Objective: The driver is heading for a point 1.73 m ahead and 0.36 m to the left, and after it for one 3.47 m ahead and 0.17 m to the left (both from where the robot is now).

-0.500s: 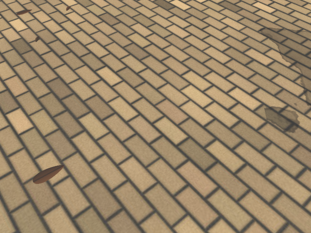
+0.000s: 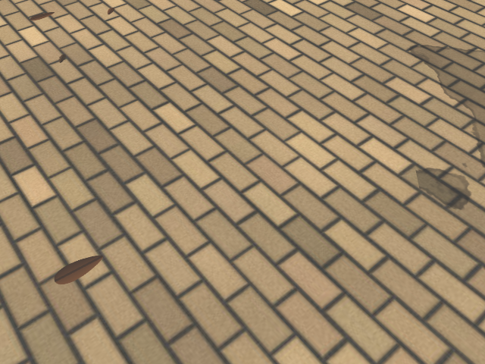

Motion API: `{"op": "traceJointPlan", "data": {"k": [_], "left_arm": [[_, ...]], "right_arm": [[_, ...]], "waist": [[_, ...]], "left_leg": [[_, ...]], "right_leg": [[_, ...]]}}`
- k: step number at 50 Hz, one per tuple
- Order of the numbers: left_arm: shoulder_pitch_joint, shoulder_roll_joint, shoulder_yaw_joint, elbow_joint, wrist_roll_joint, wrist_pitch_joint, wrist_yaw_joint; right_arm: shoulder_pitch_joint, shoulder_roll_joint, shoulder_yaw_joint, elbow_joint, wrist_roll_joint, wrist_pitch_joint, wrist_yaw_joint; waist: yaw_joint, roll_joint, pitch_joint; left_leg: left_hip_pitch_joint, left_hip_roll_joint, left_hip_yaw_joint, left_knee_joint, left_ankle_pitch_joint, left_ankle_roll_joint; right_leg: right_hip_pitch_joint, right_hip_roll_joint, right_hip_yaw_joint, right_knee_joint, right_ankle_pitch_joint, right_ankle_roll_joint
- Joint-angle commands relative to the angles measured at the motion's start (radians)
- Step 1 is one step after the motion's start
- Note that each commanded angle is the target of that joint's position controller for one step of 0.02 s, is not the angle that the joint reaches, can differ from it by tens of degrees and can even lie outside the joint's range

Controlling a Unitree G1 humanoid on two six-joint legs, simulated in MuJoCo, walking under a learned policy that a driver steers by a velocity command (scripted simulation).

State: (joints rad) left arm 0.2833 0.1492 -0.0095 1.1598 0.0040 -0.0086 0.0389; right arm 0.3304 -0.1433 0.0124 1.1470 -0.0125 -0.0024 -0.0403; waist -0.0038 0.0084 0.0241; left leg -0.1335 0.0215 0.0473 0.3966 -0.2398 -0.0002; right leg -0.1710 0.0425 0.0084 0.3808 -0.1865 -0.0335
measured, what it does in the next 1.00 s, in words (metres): stands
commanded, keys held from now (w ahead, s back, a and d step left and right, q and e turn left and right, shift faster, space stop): no key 0.94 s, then w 0.06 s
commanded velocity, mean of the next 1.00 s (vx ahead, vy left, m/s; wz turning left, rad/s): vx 0.00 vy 0.00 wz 0.00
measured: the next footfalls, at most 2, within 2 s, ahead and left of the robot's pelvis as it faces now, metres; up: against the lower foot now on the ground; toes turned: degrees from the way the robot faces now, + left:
left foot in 1.70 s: +0.46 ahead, +0.05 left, +0.00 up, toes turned +5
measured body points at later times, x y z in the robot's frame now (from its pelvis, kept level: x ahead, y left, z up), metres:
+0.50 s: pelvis +0.00 +0.01 +0.00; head +0.01 +0.01 +0.45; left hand -0.02 +0.22 -0.16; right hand -0.04 -0.20 -0.16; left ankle -0.02 +0.12 -0.74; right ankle +0.01 -0.10 -0.74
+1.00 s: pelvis +0.01 +0.02 +0.00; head +0.02 +0.02 +0.45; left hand -0.02 +0.22 -0.17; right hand -0.03 -0.19 -0.16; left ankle -0.02 +0.12 -0.74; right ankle +0.01 -0.10 -0.74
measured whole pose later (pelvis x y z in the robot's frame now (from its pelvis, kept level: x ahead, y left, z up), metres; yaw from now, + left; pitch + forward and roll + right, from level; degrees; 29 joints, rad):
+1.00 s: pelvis +0.01 +0.02 +0.00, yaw +0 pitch -1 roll +0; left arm 0.33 0.12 -0.01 1.17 0.01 -0.01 0.04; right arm 0.36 -0.11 0.00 1.15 -0.01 -0.01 -0.04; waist 0.00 0.00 0.02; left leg -0.12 -0.01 0.05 0.40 -0.26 0.03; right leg -0.17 0.01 0.02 0.41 -0.22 -0.01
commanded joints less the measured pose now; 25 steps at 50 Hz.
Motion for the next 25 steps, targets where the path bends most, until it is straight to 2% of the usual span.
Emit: {"op": "traceJointPlan", "data": {"k": [1, 25], "left_arm": [[0.064, 0.076, 0.01, -0.005, 0.0, -0.004, 0.003], [0.102, 0.044, 0.008, 0.009, 0.001, -0.005, 0.006]], "right_arm": [[0.082, -0.07, -0.01, -0.002, 0.0, -0.004, -0.003], [0.11, -0.044, -0.013, 0.006, 0.001, -0.01, -0.005]], "waist": [[0.001, -0.001, 0.06], [0.001, -0.003, 0.067]], "left_leg": [[-0.054, 0.082, -0.085, -0.08, 0.047, 0.03], [-0.054, 0.077, -0.091, -0.082, 0.066, 0.038]], "right_leg": [[-0.021, -0.111, 0.108, -0.071, 0.072, -0.021], [-0.022, -0.114, 0.098, -0.053, 0.091, -0.011]]}}
Velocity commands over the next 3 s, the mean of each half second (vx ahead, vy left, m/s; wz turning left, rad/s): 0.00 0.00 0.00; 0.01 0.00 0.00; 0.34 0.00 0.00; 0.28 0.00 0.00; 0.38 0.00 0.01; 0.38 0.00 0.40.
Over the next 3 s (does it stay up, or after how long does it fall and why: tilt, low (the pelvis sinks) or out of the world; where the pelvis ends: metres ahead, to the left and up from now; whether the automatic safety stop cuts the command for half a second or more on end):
stays up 0.77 -0.02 -0.01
